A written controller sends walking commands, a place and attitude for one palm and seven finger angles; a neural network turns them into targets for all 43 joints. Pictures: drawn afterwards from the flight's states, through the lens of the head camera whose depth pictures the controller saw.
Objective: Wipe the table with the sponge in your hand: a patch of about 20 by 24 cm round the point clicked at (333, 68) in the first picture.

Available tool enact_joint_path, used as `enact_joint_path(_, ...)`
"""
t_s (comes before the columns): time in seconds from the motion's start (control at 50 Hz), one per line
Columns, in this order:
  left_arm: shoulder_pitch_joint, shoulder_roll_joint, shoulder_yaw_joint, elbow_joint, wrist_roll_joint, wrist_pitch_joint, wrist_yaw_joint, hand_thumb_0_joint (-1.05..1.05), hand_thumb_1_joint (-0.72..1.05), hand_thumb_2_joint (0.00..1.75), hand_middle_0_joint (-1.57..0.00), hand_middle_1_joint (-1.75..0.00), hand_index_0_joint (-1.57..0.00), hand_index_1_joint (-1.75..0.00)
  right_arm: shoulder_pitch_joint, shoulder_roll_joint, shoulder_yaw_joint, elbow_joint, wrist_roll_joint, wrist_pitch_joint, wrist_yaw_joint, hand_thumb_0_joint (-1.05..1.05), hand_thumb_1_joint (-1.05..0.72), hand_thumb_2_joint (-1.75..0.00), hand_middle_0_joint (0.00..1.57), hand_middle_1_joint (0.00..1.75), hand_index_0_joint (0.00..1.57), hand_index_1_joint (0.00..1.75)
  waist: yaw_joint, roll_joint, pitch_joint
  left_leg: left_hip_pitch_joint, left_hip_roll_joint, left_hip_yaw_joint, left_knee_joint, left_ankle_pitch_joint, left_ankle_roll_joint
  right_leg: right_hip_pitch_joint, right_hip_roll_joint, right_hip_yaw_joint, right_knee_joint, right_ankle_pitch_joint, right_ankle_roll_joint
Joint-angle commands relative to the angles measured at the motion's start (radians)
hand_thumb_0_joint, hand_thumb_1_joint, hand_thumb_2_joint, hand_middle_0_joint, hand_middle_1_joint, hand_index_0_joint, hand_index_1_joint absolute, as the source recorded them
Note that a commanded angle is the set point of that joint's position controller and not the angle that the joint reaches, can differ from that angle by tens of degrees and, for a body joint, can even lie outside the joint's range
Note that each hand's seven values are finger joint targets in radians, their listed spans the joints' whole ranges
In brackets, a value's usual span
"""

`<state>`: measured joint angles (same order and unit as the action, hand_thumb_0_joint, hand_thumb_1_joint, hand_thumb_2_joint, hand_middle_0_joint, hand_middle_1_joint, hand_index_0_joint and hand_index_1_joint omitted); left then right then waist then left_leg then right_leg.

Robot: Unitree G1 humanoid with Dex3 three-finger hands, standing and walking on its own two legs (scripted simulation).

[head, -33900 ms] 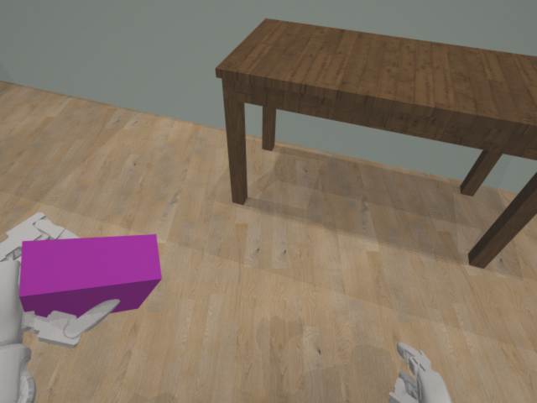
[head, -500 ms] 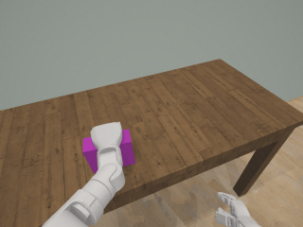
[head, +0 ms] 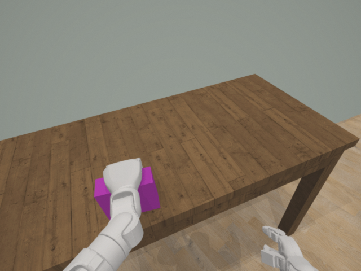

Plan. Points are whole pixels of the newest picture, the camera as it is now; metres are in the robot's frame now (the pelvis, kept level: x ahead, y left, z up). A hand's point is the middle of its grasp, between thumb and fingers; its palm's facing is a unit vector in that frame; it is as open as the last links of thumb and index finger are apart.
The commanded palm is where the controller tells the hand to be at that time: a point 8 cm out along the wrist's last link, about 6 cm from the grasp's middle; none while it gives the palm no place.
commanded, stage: slide back across to the middle lane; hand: left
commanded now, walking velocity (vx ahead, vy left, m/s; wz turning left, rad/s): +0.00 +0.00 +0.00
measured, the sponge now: (131, 198) +0.31 +0.18 -0.01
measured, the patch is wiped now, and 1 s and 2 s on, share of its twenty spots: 0.90 0.90 0.90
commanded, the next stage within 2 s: wipe forward along the middle lane in 0.72 s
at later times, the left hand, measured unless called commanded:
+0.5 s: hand (121, 193) +0.29 +0.19 +0.04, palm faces +0.02 -0.14 -0.99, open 9.2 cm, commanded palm +0.24 +0.20 +0.09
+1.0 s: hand (99, 201) +0.27 +0.23 +0.03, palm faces -0.03 -0.12 -0.99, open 9.2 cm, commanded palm +0.24 +0.24 +0.08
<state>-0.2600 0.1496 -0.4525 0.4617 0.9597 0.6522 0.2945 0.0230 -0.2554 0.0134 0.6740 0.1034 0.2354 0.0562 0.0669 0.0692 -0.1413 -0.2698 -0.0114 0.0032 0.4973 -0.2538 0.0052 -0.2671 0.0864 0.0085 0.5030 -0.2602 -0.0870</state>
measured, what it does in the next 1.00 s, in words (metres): stands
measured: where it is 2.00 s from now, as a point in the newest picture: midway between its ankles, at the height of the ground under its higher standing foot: outside the picture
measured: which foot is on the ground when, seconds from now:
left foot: down 0.00-1.00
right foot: down 0.00-1.00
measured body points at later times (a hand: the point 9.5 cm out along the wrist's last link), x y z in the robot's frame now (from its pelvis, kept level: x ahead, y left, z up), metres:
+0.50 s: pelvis +0.00 +0.00 +0.00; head -0.04 -0.04 +0.45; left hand +0.28 +0.19 +0.09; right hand +0.25 -0.22 -0.07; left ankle +0.00 +0.12 -0.74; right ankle +0.00 -0.06 -0.74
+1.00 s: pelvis +0.00 +0.00 +0.00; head -0.04 -0.03 +0.45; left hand +0.26 +0.23 +0.09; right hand +0.23 -0.22 -0.07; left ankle +0.00 +0.12 -0.74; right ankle +0.00 -0.06 -0.74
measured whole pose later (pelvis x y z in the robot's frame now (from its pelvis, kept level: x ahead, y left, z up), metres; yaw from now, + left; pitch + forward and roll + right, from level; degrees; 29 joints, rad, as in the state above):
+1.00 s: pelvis +0.00 +0.00 +0.00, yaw -1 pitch -1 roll +1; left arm -0.04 0.27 -0.26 0.22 0.97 0.54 0.17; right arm 0.01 -0.26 0.02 0.68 0.09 0.13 -0.02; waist 0.08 0.08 -0.08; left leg -0.21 -0.01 0.01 0.47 -0.24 0.01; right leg -0.21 0.09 0.02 0.47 -0.24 -0.08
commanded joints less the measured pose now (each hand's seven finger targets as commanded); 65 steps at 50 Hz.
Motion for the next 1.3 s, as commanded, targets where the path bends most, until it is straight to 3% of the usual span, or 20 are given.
enact_joint_path(0.0, -0.039, -0.023, 0.029, -0.111, -0.065, -0.003, -0.049, 0.0, 0.1, 1.3, -1.2, -1.6, -1.2, -1.6, -0.274, -0.087, -0.032, -0.18, -0.002, -0.051, 0.007, 0.0, -0.9, -0.9, 0.2, 0.3, 0.2, 0.3, 0.009, -0.211, -0.078, 0.0, -0.032, 0.002, -0.023, 0.143, 0.035, 0.114, -0.055, 0.107, -0.098, 0.284, 0.016)
enact_joint_path(0.06, -0.072, -0.028, 0.015, -0.12, -0.062, 0.009, -0.053, 0.0, 0.1, 1.3, -1.2, -1.6, -1.2, -1.6, -0.284, -0.085, -0.028, -0.176, 0.0, -0.055, 0.003, 0.0, -0.9, -0.9, 0.2, 0.3, 0.2, 0.3, 0.002, -0.208, -0.054, 0.006, -0.032, 0.002, -0.026, 0.135, 0.034, 0.094, -0.053, 0.109, -0.105, 0.272, 0.018)
enact_joint_path(0.08, -0.089, 0.04, 0.086, -0.14, -0.059, 0.007, -0.051, 0.0, 0.1, 1.3, -1.2, -1.6, -1.2, -1.6, -0.287, -0.089, -0.03, -0.172, -0.001, -0.056, 0.0, 0.0, -0.9, -0.9, 0.2, 0.3, 0.2, 0.3, 0.011, -0.194, -0.067, 0.004, -0.033, -0.007, -0.031, 0.129, 0.033, 0.099, -0.048, 0.126, -0.11, 0.254, 0.013)
enact_joint_path(0.18, -0.04, 0.114, 0.152, -0.198, -0.04, 0.013, -0.054, 0.0, 0.1, 1.3, -1.2, -1.6, -1.2, -1.6, -0.298, -0.088, -0.025, -0.182, -0.005, -0.062, -0.011, 0.0, -0.9, -0.9, 0.2, 0.3, 0.2, 0.3, 0.03, -0.163, -0.098, 0.018, -0.039, -0.005, -0.035, 0.154, 0.032, 0.145, -0.052, 0.143, -0.106, 0.287, 0.013)
enact_joint_path(0.22, -0.039, 0.083, 0.107, -0.207, -0.022, 0.016, -0.064, 0.0, 0.1, 1.3, -1.2, -1.6, -1.2, -1.6, -0.297, -0.083, -0.021, -0.186, -0.002, -0.064, -0.012, 0.0, -0.9, -0.9, 0.2, 0.3, 0.2, 0.3, 0.016, -0.164, -0.081, 0.029, -0.038, -0.001, -0.036, 0.166, 0.033, 0.134, -0.052, 0.128, -0.101, 0.291, 0.015)
enact_joint_path(0.28, -0.018, 0.142, 0.157, -0.254, -0.004, 0.016, -0.071, 0.0, 0.1, 1.3, -1.2, -1.6, -1.2, -1.6, -0.304, -0.086, -0.021, -0.195, -0.005, -0.071, -0.011, 0.0, -0.9, -0.9, 0.2, 0.3, 0.2, 0.3, 0.032, -0.125, -0.097, 0.041, -0.039, -0.011, -0.041, 0.181, 0.033, 0.144, -0.045, 0.137, -0.098, 0.292, 0.007)
enact_joint_path(0.3, -0.023, 0.108, 0.117, -0.272, 0.001, 0.013, -0.074, 0.0, 0.1, 1.3, -1.2, -1.6, -1.2, -1.6, -0.299, -0.081, -0.019, -0.199, -0.005, -0.073, -0.01, 0.0, -0.9, -0.9, 0.2, 0.3, 0.2, 0.3, 0.022, -0.121, -0.094, 0.047, -0.04, -0.005, -0.039, 0.186, 0.034, 0.145, -0.048, 0.127, -0.088, 0.301, 0.009)
enact_joint_path(0.38, 0.031, 0.187, 0.199, -0.323, -0.007, 0.005, -0.077, 0.0, 0.1, 1.3, -1.2, -1.6, -1.2, -1.6, -0.307, -0.086, -0.022, -0.2, -0.009, -0.085, -0.014, 0.0, -0.9, -0.9, 0.2, 0.3, 0.2, 0.3, 0.038, -0.147, -0.105, 0.057, -0.04, -0.01, -0.041, 0.196, 0.036, 0.17, -0.045, 0.148, -0.104, 0.32, 0.009)
enact_joint_path(0.42, 0.053, 0.147, 0.157, -0.325, -0.001, 0.002, -0.08, 0.0, 0.1, 1.3, -1.2, -1.6, -1.2, -1.6, -0.302, -0.08, -0.017, -0.2, -0.007, -0.092, -0.015, 0.0, -0.9, -0.9, 0.2, 0.3, 0.2, 0.3, 0.03, -0.148, -0.079, 0.054, -0.039, -0.005, -0.045, 0.194, 0.036, 0.163, -0.048, 0.138, -0.1, 0.328, 0.013)
enact_joint_path(0.46, 0.096, 0.182, 0.191, -0.337, -0.004, -0.003, -0.085, 0.0, 0.1, 1.3, -1.2, -1.6, -1.2, -1.6, -0.306, -0.083, -0.017, -0.201, -0.008, -0.1, -0.017, 0.0, -0.9, -0.9, 0.2, 0.3, 0.2, 0.3, 0.039, -0.161, -0.077, 0.059, -0.042, -0.006, -0.042, 0.199, 0.036, 0.172, -0.048, 0.145, -0.103, 0.342, 0.015)
enact_joint_path(0.58, 0.087, 0.258, 0.263, -0.363, 0.0, -0.018, -0.101, 0.0, 0.1, 1.3, -1.2, -1.6, -1.2, -1.6, -0.306, -0.09, -0.016, -0.19, -0.012, -0.117, -0.033, 0.0, -0.9, -0.9, 0.2, 0.3, 0.2, 0.3, 0.041, -0.123, -0.056, 0.073, -0.044, -0.015, -0.052, 0.171, 0.037, 0.151, -0.045, 0.171, -0.134, 0.253, 0.011)
enact_joint_path(0.74, 0.151, 0.245, 0.257, -0.396, -0.003, -0.07, -0.123, 0.0, 0.1, 1.3, -1.2, -1.6, -1.2, -1.6, -0.285, -0.089, -0.019, -0.197, -0.015, -0.139, -0.046, 0.0, -0.9, -0.9, 0.2, 0.3, 0.2, 0.3, 0.034, -0.127, -0.034, 0.076, -0.042, -0.019, -0.054, 0.157, 0.041, 0.13, -0.047, 0.163, -0.142, 0.211, 0.015)
enact_joint_path(0.78, 0.149, 0.295, 0.31, -0.412, -0.004, -0.082, -0.123, 0.0, 0.1, 1.3, -1.2, -1.6, -1.2, -1.6, -0.283, -0.098, -0.022, -0.193, -0.019, -0.143, -0.05, 0.0, -0.9, -0.9, 0.2, 0.3, 0.2, 0.3, 0.041, -0.117, -0.043, 0.079, -0.042, -0.026, -0.055, 0.155, 0.041, 0.133, -0.045, 0.175, -0.146, 0.205, 0.011)
enact_joint_path(0.8, 0.152, 0.264, 0.282, -0.416, -0.005, -0.09, -0.121, 0.0, 0.1, 1.3, -1.2, -1.6, -1.2, -1.6, -0.276, -0.091, -0.022, -0.195, -0.019, -0.144, -0.052, 0.0, -0.9, -0.9, 0.2, 0.3, 0.2, 0.3, 0.033, -0.122, -0.048, 0.074, -0.042, -0.018, -0.055, 0.152, 0.044, 0.137, -0.048, 0.163, -0.14, 0.204, 0.015)
enact_joint_path(0.92, 0.033, 0.254, 0.274, -0.325, 0.016, -0.104, -0.113, 0.0, 0.1, 1.3, -1.2, -1.6, -1.2, -1.6, -0.25, -0.098, -0.025, -0.173, -0.019, -0.157, -0.074, 0.0, -0.9, -0.9, 0.2, 0.3, 0.2, 0.3, 0.018, -0.133, -0.035, 0.064, -0.038, -0.024, -0.058, 0.121, 0.043, 0.084, -0.042, 0.139, -0.141, 0.157, 0.013)
enact_joint_path(0.98, -0.005, 0.304, 0.325, -0.281, 0.024, -0.121, -0.106, 0.0, 0.1, 1.3, -1.2, -1.6, -1.2, -1.6, -0.236, -0.108, -0.027, -0.157, -0.022, -0.159, -0.084, 0.0, -0.9, -0.9, 0.2, 0.3, 0.2, 0.3, 0.02, -0.14, -0.055, 0.052, -0.038, -0.028, -0.058, 0.116, 0.039, 0.087, -0.04, 0.152, -0.135, 0.165, 0.009)
enact_joint_path(1.04, -0.011, 0.249, 0.288, -0.243, 0.021, -0.133, -0.099, 0.0, 0.1, 1.3, -1.2, -1.6, -1.2, -1.6, -0.222, -0.101, -0.029, -0.161, -0.021, -0.162, -0.086, 0.0, -0.9, -0.9, 0.2, 0.3, 0.2, 0.3, 0.016, -0.14, -0.07, 0.039, -0.037, -0.024, -0.051, 0.124, 0.04, 0.085, -0.041, 0.125, -0.111, 0.201, 0.011)
enact_joint_path(1.08, -0.055, 0.284, 0.317, -0.213, 0.019, -0.136, -0.099, 0.0, 0.1, 1.3, -1.2, -1.6, -1.2, -1.6, -0.221, -0.109, -0.028, -0.153, -0.02, -0.159, -0.092, 0.0, -0.9, -0.9, 0.2, 0.3, 0.2, 0.3, 0.013, -0.142, -0.063, 0.026, -0.037, -0.031, -0.054, 0.104, 0.037, 0.07, -0.04, 0.138, -0.121, 0.166, 0.01)
enact_joint_path(1.14, -0.127, 0.247, 0.275, -0.148, 0.02, -0.141, -0.099, 0.0, 0.1, 1.3, -1.2, -1.6, -1.2, -1.6, -0.2, -0.106, -0.027, -0.151, -0.017, -0.159, -0.101, 0.0, -0.9, -0.9, 0.2, 0.3, 0.2, 0.3, -0.006, -0.148, -0.033, 0.009, -0.035, -0.025, -0.049, 0.065, 0.039, 0.029, -0.045, 0.117, -0.125, 0.103, 0.017)
enact_joint_path(1.28, -0.198, 0.288, 0.317, -0.026, 0.021, -0.177, -0.098, 0.0, 0.1, 1.3, -1.2, -1.6, -1.2, -1.6, -0.153, -0.116, -0.031, -0.14, -0.016, -0.157, -0.111, 0.0, -0.9, -0.9, 0.2, 0.3, 0.2, 0.3, -0.007, -0.164, -0.087, -0.036, -0.037, -0.028, -0.029, 0.055, 0.037, 0.031, -0.047, 0.124, -0.106, 0.126, 0.017)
